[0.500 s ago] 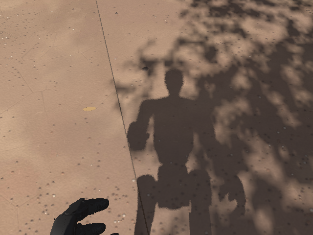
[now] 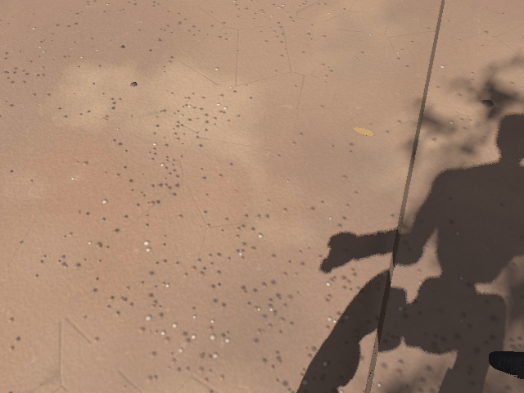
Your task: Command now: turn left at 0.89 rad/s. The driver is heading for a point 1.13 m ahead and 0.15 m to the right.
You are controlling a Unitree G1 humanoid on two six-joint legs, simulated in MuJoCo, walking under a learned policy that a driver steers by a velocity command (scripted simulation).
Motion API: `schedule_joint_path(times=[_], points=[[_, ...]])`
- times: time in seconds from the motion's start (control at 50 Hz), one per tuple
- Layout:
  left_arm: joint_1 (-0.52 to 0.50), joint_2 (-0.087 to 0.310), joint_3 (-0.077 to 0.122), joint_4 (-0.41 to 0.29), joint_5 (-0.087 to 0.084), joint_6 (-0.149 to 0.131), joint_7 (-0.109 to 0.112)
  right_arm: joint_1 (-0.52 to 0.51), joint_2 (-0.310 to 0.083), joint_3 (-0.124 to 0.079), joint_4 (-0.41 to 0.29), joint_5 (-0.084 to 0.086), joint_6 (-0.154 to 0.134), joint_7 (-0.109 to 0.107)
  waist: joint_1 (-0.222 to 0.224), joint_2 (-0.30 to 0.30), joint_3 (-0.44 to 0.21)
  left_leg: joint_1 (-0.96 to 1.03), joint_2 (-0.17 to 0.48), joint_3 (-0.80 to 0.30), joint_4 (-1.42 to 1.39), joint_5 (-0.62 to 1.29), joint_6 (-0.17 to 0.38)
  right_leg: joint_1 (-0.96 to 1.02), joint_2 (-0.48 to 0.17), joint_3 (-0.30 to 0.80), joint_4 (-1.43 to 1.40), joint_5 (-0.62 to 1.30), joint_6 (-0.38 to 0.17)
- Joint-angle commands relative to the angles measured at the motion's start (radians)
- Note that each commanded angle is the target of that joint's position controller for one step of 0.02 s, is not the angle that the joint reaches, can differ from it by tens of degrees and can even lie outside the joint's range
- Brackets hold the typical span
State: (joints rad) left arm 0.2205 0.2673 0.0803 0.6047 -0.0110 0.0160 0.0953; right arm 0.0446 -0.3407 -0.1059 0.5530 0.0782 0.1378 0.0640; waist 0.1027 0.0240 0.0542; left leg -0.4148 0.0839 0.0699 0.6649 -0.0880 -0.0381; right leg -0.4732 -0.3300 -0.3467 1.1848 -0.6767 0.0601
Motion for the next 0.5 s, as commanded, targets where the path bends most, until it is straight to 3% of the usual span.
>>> schedule_joint_path(times=[0.02,0.04,0.06,0.08,0.1,0.12,0.14,0.16,0.18,0.2,0.22,0.26,0.28,0.3,0.32,0.34,0.36,0.42,0.44,0.48,0.5], points=[[-0.024,0.121,0.04,-0.029,-0.029,-0.001,-0.01,0.122,-0.063,-0.049,0.004,0.013,-0.016,0.01,-0.079,-0.114,-0.135,0.25,-0.026,0.053,-0.272,0.142,0.079,0.018,-0.14,0.135,-0.074,0.482,-0.096],[-0.004,0.075,0.023,0.001,-0.032,-0.003,-0.011,0.245,-0.101,-0.073,0.05,-0.005,-0.036,0.0,-0.148,-0.033,-0.173,0.429,-0.065,0.026,-0.344,0.184,0.138,-0.08,-0.056,0.076,0.167,0.424,-0.061],[0.078,0.017,0.013,0.022,0.017,-0.005,-0.014,0.259,-0.227,-0.101,0.065,-0.023,-0.07,0.002,-0.115,0.213,-0.148,0.62,0.003,-0.127,-0.094,0.642,0.195,-0.444,0.06,0.068,0.576,-0.148,-0.012],[0.046,0.021,0.002,-0.04,0.035,-0.045,-0.024,0.339,-0.325,-0.109,0.075,-0.04,-0.1,0.018,-0.138,0.313,-0.276,0.734,0.166,-0.39,-0.01,0.74,0.349,-0.717,0.122,0.145,0.891,-0.214,0.046],[-0.131,0.017,-0.016,-0.132,-0.012,-0.096,-0.032,0.511,-0.312,-0.102,0.129,-0.077,-0.106,0.018,-0.25,0.244,-0.417,0.808,0.302,-0.701,-0.301,0.118,0.452,-0.829,0.17,0.289,0.917,-0.112,0.043],[-0.237,0.009,-0.033,-0.159,-0.043,-0.123,-0.033,0.488,-0.275,-0.084,0.154,-0.055,-0.104,-0.003,-0.246,0.173,-0.321,0.785,0.342,-0.765,-0.428,-0.388,0.426,-0.964,0.154,0.339,0.877,-0.021,0.018],[-0.234,0.039,-0.027,-0.108,-0.038,-0.115,-0.02,0.373,-0.151,-0.038,0.134,-0.033,-0.104,-0.025,-0.225,0.095,-0.217,0.728,0.307,-0.686,-0.438,-0.549,0.361,-1.004,0.154,0.33,0.868,0.081,0.002],[-0.155,0.033,-0.03,-0.068,-0.026,-0.098,-0.02,0.294,-0.086,-0.001,0.124,-0.028,-0.11,-0.045,-0.168,0.093,-0.182,0.631,0.309,-0.644,-0.412,-0.592,0.345,-0.969,0.135,0.355,0.811,0.168,0.003],[-0.061,0.041,-0.025,-0.04,-0.007,-0.093,-0.032,0.213,-0.042,0.023,0.125,-0.033,-0.119,-0.052,-0.097,0.071,-0.145,0.533,0.286,-0.584,-0.385,-0.617,0.326,-0.939,0.126,0.387,0.797,0.25,-0.008],[-0.051,-0.011,-0.036,-0.046,-0.002,-0.093,-0.045,0.167,-0.004,0.046,0.143,-0.06,-0.123,-0.059,-0.056,0.084,-0.098,0.425,0.264,-0.492,-0.36,-0.624,0.283,-0.949,0.153,0.408,0.803,0.316,-0.001],[-0.035,-0.03,-0.043,-0.035,-0.009,-0.092,-0.047,0.162,-0.004,0.05,0.16,-0.079,-0.126,-0.063,-0.043,0.087,-0.068,0.341,0.257,-0.434,-0.378,-0.645,0.253,-0.946,0.167,0.415,0.799,0.329,-0.005],[-0.029,-0.027,-0.04,-0.045,-0.028,-0.084,-0.04,0.176,-0.015,0.056,0.189,-0.106,-0.144,-0.07,-0.039,0.076,0.001,0.176,0.266,-0.318,-0.434,-0.625,0.22,-0.906,0.224,0.485,0.769,0.389,0.002],[-0.084,-0.012,-0.039,-0.061,0.083,-0.028,-0.071,0.165,-0.146,0.023,0.21,-0.129,-0.187,-0.059,0.004,0.053,0.014,0.026,0.196,-0.193,-0.547,-0.616,0.167,-0.681,0.27,0.405,0.558,0.475,-0.041],[-0.094,0.02,-0.017,-0.058,0.075,-0.003,-0.091,0.207,-0.154,0.016,0.231,-0.126,-0.214,-0.06,-0.025,0.089,0.044,-0.04,0.194,-0.166,-0.614,-0.585,0.17,-0.578,0.297,0.398,0.534,0.511,-0.047],[-0.066,0.038,-0.004,-0.041,0.058,0.01,-0.103,0.229,-0.146,0.017,0.254,-0.121,-0.228,-0.063,-0.022,0.095,0.065,0.016,0.196,-0.131,-0.64,-0.533,0.167,-0.585,0.309,0.415,0.527,0.515,-0.06],[-0.039,0.066,0.007,-0.022,0.039,0.01,-0.118,0.191,-0.113,0.026,0.247,-0.122,-0.233,-0.061,-0.005,0.051,0.089,0.042,0.164,-0.066,-0.617,-0.528,0.146,-0.576,0.313,0.422,0.339,0.587,-0.061],[-0.036,0.05,0.009,0.0,0.033,0.012,-0.129,0.226,-0.09,0.029,0.261,-0.125,-0.237,-0.062,-0.025,0.059,0.075,0.127,0.169,-0.038,-0.623,-0.498,0.153,-0.569,0.318,0.385,0.285,0.619,-0.076],[-0.075,0.01,0.007,0.012,0.042,0.015,-0.146,0.313,-0.061,0.032,0.297,-0.134,-0.244,-0.073,-0.057,0.062,0.067,0.439,0.216,0.027,-0.61,-0.404,0.159,-0.665,0.267,0.363,0.225,0.571,-0.145],[-0.112,-0.005,-0.003,0.001,0.037,0.014,-0.151,0.31,-0.054,0.033,0.297,-0.136,-0.245,-0.075,-0.065,0.042,0.094,0.444,0.207,0.086,-0.629,-0.405,0.147,-0.629,0.248,0.336,0.059,0.571,-0.161],[-0.184,-0.022,-0.012,-0.007,0.041,0.011,-0.17,0.35,-0.034,0.04,0.31,-0.133,-0.243,-0.083,-0.113,0.082,0.119,0.499,0.22,0.121,-0.675,-0.321,0.158,-0.515,0.236,0.257,-0.133,0.541,-0.196],[-0.166,-0.029,-0.016,0.002,0.041,0.01,-0.175,0.327,-0.038,0.041,0.305,-0.129,-0.24,-0.089,-0.102,0.099,0.117,0.516,0.215,0.164,-0.659,-0.152,0.151,-0.414,0.249,0.219,-0.223,0.507,-0.221]])
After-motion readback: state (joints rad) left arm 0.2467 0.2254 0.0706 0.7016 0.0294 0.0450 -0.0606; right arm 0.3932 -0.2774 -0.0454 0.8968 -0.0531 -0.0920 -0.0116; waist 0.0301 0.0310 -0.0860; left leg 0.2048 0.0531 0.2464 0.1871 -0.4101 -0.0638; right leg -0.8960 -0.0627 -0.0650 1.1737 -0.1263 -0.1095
